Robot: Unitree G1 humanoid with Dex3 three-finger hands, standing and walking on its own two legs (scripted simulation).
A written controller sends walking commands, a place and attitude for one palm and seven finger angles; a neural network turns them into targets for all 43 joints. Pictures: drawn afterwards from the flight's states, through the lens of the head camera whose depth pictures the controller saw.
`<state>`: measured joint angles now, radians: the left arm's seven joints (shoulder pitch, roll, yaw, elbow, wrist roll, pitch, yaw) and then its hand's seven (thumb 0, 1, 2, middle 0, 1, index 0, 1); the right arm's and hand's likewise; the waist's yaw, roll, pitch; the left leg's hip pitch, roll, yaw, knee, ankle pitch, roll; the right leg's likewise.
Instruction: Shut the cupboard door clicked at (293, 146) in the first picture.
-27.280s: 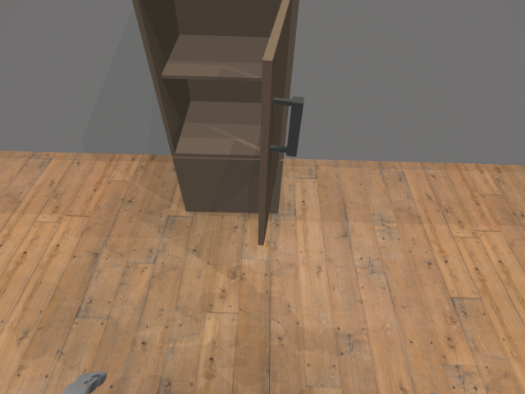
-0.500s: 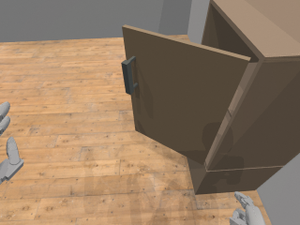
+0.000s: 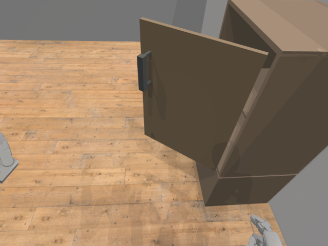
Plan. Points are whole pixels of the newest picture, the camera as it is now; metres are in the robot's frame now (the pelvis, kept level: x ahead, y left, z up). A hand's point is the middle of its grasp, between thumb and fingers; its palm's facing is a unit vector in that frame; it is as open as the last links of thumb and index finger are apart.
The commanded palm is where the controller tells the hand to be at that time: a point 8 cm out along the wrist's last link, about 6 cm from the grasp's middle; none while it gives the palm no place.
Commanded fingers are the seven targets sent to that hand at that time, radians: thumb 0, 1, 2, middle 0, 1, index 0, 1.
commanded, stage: step back with the hand held close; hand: left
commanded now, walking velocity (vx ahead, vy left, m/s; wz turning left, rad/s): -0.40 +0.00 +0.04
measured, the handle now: (145, 71) +0.69 +0.12 +0.07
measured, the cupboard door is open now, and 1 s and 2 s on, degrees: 54 54 54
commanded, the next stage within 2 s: stop stepping back and stand still in 0.66 s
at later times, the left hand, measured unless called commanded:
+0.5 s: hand out of the picture +0.18 +0.28 +0.20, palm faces +0.46 -0.79 -0.40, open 7.5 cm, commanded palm +0.12 +0.31 +0.20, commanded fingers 0.00 0.90 0.90 -0.20 -0.30 -0.20 -0.30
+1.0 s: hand out of the picture -0.01 +0.28 +0.18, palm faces +0.64 -0.71 -0.30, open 7.4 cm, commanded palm -0.07 +0.29 +0.20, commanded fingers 0.00 0.90 0.90 -0.20 -0.30 -0.20 -0.30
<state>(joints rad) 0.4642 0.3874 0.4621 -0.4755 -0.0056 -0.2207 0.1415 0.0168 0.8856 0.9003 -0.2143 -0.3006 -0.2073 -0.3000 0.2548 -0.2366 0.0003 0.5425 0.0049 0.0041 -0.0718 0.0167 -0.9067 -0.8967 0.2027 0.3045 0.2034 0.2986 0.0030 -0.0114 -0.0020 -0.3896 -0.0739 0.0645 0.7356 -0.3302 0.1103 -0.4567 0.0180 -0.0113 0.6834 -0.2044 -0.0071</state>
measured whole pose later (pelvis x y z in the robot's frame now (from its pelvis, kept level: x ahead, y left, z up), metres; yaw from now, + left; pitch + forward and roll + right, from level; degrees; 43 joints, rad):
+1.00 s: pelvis -0.19 -0.02 +0.03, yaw +4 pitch +2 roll +2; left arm 0.40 0.27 0.39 -0.25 -0.05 -0.09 0.20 0.01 0.89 0.90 -0.21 -0.30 -0.20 -0.30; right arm 0.32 -0.31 -0.04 0.68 0.00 -0.03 -0.11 0.02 -0.91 -0.90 0.20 0.30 0.20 0.30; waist 0.03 0.00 -0.13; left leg -0.35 0.06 0.00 0.81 -0.40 0.00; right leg -0.27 -0.06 -0.10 0.50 -0.28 -0.02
